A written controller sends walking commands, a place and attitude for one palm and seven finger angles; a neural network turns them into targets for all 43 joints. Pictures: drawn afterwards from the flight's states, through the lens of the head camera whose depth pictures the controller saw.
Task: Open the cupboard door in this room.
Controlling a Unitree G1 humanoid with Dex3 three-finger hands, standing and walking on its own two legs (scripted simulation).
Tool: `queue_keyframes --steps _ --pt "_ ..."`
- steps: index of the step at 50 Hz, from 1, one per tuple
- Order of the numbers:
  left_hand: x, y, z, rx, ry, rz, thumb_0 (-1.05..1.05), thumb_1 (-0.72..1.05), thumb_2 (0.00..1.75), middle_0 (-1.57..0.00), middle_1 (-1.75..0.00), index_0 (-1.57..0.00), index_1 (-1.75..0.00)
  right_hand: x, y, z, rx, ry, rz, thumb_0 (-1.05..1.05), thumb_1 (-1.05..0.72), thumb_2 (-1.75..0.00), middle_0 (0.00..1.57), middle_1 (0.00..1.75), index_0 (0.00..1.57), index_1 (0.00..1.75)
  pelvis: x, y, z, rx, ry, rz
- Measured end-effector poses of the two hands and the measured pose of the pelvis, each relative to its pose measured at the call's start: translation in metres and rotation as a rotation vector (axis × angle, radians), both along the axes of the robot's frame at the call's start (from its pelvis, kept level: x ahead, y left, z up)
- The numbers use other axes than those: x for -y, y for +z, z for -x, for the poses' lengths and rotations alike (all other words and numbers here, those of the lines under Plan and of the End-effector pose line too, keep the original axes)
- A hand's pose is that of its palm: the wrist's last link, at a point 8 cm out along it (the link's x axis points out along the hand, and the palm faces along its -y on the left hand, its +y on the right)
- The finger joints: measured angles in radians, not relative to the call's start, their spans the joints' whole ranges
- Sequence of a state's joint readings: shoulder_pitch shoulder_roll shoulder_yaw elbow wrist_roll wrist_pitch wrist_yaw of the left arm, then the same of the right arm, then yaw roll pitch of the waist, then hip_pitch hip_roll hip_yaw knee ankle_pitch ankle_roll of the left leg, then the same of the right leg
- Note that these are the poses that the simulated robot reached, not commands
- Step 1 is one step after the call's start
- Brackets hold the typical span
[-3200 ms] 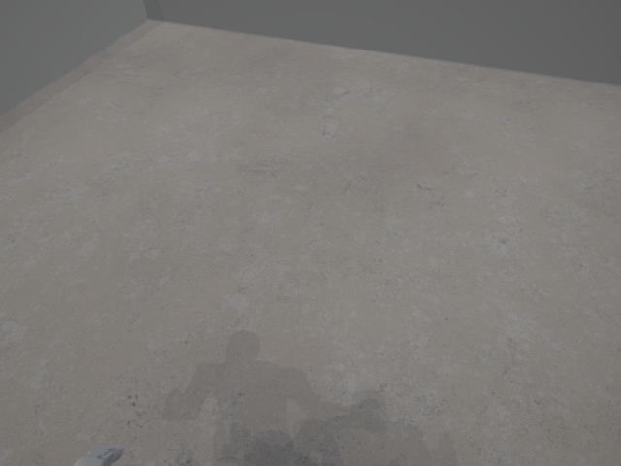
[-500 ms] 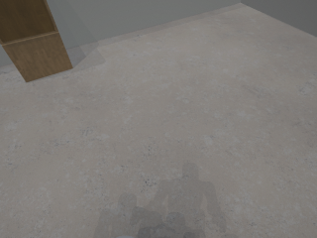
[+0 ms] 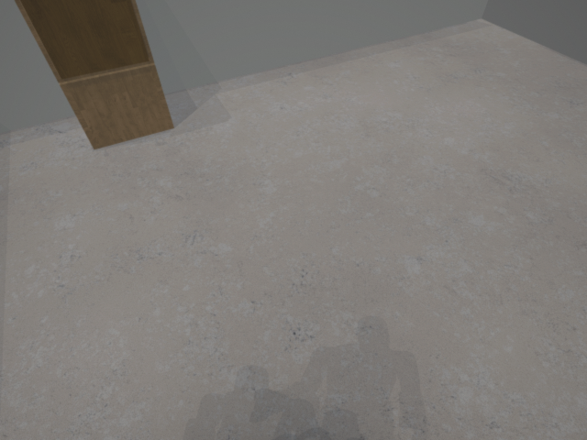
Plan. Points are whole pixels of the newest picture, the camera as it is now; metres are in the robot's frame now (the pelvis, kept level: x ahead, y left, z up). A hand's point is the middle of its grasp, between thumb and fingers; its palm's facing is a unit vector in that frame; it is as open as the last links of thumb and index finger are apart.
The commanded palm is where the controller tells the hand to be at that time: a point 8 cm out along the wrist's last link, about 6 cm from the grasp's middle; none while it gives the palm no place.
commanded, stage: stand and wait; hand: left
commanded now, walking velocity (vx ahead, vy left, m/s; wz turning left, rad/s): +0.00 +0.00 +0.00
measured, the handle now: out of the picture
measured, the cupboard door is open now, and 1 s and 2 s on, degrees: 0 0 0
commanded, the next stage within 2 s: turn or walk to find it in 0.22 s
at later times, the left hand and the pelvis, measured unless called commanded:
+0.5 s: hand out of the picture -0.04 +0.21 -0.17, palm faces +0.14 -0.97 -0.21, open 7.3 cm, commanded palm none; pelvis -0.05 +0.02 +0.01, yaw +5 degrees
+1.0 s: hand out of the picture -0.11 +0.18 -0.17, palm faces +0.18 -0.97 -0.15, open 7.3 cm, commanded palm none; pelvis -0.08 +0.02 +0.01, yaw +7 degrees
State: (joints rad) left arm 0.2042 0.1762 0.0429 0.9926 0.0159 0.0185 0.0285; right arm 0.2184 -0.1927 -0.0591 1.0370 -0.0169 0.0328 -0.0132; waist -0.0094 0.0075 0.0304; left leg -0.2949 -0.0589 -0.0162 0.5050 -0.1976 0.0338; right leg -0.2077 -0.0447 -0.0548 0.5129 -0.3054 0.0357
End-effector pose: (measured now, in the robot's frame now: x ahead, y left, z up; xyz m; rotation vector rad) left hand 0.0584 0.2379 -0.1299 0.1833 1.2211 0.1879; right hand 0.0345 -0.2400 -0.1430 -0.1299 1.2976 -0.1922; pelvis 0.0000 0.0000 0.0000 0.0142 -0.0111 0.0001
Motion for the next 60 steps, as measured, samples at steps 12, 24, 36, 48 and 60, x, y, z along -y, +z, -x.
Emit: queue_keyframes --steps 12,24,36,48,60 --pt "0.005 -0.004 0.055 -0.048 0.048 0.033 0.01 0.92 0.9 -0.2 -0.3 -0.2 -0.3 -0.003 0.005 0.028 -0.055 0.031 0.009 0.0 -0.91 -0.9 0.2 0.29 0.2 0.3 -0.004 0.004 0.02 0.015 0.042 0.017" --pt "-0.02 -0.01 0.108 -0.147 0.13 0.046 0.01 0.91 0.9 -0.2 -0.3 -0.2 -0.3 -0.037 0.008 0.043 -0.069 0.101 0.005 0.01 -0.93 -0.9 0.2 0.29 0.2 0.3 -0.02 0.005 0.044 -0.003 0.089 0.015" --pt "0.01 -0.001 0.137 -0.097 0.148 0.032 0.0 0.91 0.9 -0.2 -0.3 -0.2 -0.3 -0.016 -0.002 0.04 -0.031 0.139 -0.022 0.0 -0.92 -0.9 0.2 0.29 0.2 0.3 -0.003 0.005 0.063 0.016 0.124 0.004" --pt "0.015 -0.014 0.177 -0.186 0.176 0.11 0.01 0.92 0.9 -0.2 -0.3 -0.2 -0.3 -0.034 0.007 0.072 -0.081 0.156 0.006 0.0 -0.92 -0.9 0.2 0.29 0.2 0.3 -0.015 0.007 0.076 0.022 0.124 0.018" --pt "0.0 -0.011 0.196 -0.217 0.163 0.098 0.0 0.91 0.9 -0.2 -0.3 -0.2 -0.3 -0.056 0.006 0.109 -0.126 0.121 -0.026 0.0 -0.91 -0.9 0.2 0.29 0.2 0.3 -0.028 0.009 0.086 0.022 0.114 0.016"
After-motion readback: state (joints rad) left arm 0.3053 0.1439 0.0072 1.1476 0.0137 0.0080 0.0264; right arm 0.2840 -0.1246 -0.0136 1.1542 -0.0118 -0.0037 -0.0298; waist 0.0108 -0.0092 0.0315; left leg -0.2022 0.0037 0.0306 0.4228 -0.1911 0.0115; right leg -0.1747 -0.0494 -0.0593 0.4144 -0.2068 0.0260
